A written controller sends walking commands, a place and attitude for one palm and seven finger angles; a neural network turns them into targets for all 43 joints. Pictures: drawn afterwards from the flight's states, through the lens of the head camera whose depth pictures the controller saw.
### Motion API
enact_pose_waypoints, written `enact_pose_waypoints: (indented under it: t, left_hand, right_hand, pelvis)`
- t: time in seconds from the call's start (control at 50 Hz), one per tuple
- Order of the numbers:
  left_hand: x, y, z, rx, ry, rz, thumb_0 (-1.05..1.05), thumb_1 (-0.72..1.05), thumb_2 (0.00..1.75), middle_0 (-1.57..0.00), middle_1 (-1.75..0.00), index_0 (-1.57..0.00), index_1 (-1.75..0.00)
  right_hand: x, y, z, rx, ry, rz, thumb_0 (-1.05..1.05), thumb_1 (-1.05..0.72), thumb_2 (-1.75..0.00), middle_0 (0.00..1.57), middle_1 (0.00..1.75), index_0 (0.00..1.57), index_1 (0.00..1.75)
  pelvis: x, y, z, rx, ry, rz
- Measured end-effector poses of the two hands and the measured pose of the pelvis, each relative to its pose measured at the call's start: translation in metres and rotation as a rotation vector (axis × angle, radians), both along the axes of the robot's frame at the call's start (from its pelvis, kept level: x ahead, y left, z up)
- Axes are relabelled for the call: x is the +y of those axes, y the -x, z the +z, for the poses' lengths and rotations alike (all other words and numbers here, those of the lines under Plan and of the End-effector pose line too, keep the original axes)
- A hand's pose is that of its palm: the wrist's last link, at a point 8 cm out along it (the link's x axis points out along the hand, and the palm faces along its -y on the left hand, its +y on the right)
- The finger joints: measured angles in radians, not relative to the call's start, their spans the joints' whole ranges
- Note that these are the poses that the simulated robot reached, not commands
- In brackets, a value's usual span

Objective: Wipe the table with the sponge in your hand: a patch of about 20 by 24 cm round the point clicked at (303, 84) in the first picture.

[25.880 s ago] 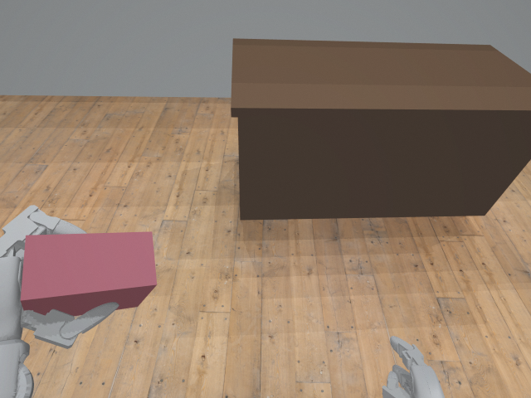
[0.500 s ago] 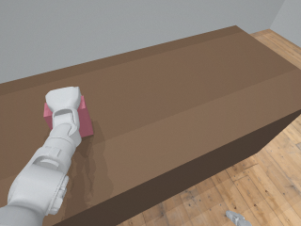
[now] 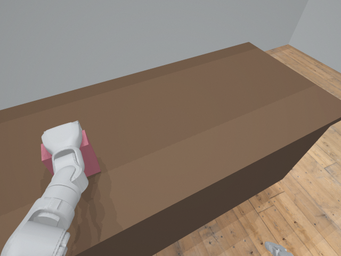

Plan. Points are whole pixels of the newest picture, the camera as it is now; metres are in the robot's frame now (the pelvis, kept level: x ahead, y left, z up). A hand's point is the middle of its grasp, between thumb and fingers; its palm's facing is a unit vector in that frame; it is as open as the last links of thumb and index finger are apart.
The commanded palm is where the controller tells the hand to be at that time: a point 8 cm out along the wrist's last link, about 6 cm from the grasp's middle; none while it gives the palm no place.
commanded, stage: wipe back along the middle lane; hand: left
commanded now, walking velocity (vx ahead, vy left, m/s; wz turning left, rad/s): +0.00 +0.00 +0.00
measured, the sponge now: (75, 162) +0.36 +0.29 -0.03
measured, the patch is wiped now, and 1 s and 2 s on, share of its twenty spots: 0.40 0.45 0.45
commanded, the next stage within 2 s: slide across to the third lane in 1.16 s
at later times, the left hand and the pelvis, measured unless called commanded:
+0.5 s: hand (73, 164) +0.33 +0.27 +0.02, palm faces -0.04 -0.03 -1.00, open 10.5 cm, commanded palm +0.29 +0.24 +0.06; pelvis -0.01 +0.01 +0.00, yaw +1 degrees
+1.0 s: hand (77, 181) +0.28 +0.24 +0.02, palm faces +0.01 -0.07 -1.00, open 10.5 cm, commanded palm +0.23 +0.22 +0.06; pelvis -0.01 +0.00 +0.00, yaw +0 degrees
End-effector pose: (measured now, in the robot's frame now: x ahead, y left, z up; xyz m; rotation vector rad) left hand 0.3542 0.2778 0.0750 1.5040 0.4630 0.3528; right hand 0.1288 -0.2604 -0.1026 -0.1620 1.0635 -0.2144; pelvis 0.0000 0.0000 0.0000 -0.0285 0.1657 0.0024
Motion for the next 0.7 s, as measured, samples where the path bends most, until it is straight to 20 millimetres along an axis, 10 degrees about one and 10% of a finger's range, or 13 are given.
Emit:
enact_pose_waypoints:
  t: [0.26,0.7]
  left_hand:
    - [-0.011,0.029,-0.001,-0.016,-0.006,-0.028,0.00,-0.51,1.07,-0.64,-1.37,-0.65,-1.39]
    - [-0.027,0.058,-0.003,-0.041,-0.003,-0.035,0.00,-0.51,1.07,-0.63,-1.38,-0.64,-1.40]
  right_hand:
    - [0.035,-0.048,0.013,-0.138,-0.052,0.091,0.01,-0.90,-0.90,0.19,0.29,0.20,0.30]
    - [0.051,-0.062,0.017,-0.170,-0.086,0.132,0.01,-0.90,-0.90,0.20,0.29,0.20,0.30]
  pelvis:
    - [0.006,0.006,0.000,-0.026,-0.002,0.011]
    - [0.010,0.004,0.000,-0.066,-0.005,0.007]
